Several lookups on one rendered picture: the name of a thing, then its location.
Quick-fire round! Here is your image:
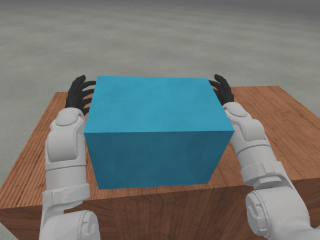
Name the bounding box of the robot left upper arm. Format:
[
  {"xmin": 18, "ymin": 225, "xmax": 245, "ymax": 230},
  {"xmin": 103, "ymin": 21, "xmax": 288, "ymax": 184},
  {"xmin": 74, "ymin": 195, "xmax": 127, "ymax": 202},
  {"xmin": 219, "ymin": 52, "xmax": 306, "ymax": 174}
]
[{"xmin": 40, "ymin": 210, "xmax": 101, "ymax": 240}]

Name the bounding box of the robot right forearm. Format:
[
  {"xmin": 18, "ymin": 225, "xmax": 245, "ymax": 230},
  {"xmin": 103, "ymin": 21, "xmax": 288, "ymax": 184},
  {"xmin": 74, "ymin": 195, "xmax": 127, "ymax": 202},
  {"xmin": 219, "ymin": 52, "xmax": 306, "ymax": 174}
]
[{"xmin": 222, "ymin": 102, "xmax": 310, "ymax": 224}]

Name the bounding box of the pedestal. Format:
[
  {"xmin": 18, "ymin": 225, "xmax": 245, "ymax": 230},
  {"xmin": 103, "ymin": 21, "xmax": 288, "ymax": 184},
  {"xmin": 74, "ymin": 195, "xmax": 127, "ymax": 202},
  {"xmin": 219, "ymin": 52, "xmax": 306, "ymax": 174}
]
[{"xmin": 0, "ymin": 85, "xmax": 320, "ymax": 240}]

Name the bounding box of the robot right hand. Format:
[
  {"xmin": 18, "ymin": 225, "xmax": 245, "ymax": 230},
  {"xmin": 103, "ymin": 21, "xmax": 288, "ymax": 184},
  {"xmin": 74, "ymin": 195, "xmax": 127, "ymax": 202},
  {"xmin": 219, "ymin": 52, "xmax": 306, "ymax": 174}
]
[{"xmin": 208, "ymin": 74, "xmax": 234, "ymax": 106}]

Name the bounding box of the robot right upper arm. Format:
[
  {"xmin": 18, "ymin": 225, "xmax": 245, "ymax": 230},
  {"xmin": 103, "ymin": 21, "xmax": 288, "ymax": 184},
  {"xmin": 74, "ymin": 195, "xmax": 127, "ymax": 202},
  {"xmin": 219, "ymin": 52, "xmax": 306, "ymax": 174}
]
[{"xmin": 245, "ymin": 186, "xmax": 320, "ymax": 240}]

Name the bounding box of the robot left hand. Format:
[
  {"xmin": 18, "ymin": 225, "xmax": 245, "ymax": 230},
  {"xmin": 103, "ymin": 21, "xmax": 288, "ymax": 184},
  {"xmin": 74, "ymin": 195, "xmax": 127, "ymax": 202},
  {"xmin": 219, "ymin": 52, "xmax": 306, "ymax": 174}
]
[{"xmin": 65, "ymin": 75, "xmax": 96, "ymax": 116}]

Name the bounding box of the robot left forearm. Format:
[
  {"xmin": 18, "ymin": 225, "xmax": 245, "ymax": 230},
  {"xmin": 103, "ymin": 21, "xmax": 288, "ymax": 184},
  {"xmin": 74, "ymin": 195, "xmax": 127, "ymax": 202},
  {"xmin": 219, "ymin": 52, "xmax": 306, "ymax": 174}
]
[{"xmin": 39, "ymin": 107, "xmax": 90, "ymax": 240}]

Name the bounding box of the carton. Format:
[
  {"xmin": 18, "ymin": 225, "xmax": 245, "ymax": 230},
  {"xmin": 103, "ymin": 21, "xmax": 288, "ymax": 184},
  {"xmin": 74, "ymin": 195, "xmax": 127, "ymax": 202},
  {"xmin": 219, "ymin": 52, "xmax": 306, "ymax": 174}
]
[{"xmin": 83, "ymin": 76, "xmax": 235, "ymax": 190}]

